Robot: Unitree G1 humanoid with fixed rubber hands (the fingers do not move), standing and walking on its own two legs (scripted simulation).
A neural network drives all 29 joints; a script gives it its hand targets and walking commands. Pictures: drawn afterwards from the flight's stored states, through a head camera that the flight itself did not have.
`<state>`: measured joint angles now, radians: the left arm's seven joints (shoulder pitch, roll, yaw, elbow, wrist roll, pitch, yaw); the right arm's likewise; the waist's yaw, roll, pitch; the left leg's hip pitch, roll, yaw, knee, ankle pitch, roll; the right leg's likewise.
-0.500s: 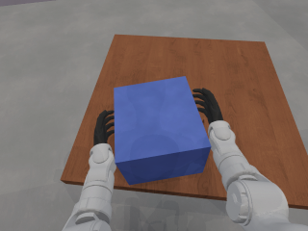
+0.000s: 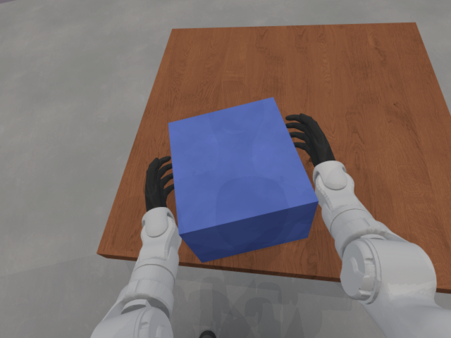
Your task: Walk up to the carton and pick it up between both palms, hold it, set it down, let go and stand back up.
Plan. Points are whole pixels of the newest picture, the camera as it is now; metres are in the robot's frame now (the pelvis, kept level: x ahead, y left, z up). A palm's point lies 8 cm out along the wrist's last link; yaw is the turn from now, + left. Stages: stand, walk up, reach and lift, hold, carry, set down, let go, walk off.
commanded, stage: set down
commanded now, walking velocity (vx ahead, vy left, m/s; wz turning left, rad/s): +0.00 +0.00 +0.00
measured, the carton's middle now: (237, 180) +0.43 +0.03 -0.04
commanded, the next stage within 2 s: none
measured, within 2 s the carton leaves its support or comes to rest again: rests again in 0.74 s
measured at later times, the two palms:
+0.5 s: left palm (156, 203) +0.36 +0.18 -0.01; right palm (318, 156) +0.46 -0.12 +0.01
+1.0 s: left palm (158, 203) +0.36 +0.18 -0.02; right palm (320, 162) +0.45 -0.12 +0.00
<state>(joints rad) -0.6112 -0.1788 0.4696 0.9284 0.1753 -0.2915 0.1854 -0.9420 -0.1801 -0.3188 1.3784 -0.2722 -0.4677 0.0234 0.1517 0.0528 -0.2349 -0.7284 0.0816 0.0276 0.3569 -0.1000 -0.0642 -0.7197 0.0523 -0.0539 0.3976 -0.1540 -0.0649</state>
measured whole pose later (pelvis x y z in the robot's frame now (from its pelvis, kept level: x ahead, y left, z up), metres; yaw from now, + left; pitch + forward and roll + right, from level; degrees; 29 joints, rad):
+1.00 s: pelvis -0.01 +0.01 +0.00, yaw -1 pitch +29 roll +0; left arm -0.65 -0.20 0.50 0.88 0.26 -0.31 0.20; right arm -0.97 -0.19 -0.52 1.41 -0.38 -0.50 0.09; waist 0.14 0.00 -0.21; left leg -0.79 0.09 0.06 0.39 -0.10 -0.04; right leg -0.78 0.05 -0.04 0.42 -0.13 -0.06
